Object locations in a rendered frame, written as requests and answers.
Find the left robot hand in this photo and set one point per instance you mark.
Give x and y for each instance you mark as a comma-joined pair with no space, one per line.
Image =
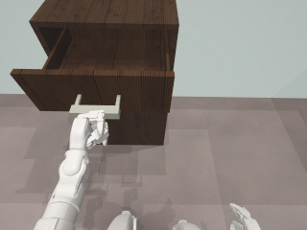
89,124

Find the drawer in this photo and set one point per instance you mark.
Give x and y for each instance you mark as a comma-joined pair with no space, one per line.
99,64

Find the robot left thigh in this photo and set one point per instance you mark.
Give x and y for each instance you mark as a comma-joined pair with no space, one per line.
124,222

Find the cabinet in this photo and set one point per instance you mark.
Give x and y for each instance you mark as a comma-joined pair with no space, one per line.
133,128

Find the robot left shin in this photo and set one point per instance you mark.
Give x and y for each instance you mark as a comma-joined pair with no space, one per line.
126,213

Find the handle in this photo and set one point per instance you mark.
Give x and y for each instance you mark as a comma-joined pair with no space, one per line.
112,112

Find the left robot forearm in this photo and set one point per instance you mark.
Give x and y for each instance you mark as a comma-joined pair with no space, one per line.
67,198

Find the right robot hand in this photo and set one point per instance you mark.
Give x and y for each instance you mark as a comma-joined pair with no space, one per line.
244,216

